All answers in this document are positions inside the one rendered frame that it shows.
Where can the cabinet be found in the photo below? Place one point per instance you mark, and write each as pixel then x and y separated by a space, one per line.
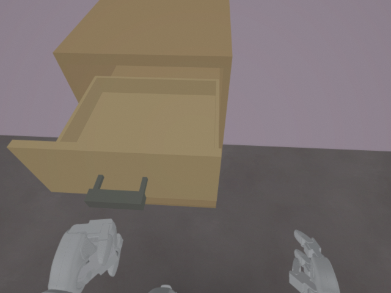
pixel 152 39

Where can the robot right hand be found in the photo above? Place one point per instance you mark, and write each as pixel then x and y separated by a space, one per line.
pixel 318 275

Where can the handle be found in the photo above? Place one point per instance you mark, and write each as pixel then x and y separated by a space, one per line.
pixel 116 199

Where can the drawer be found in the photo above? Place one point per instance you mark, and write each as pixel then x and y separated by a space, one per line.
pixel 126 128

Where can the robot left hand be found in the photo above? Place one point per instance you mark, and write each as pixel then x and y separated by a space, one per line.
pixel 97 242

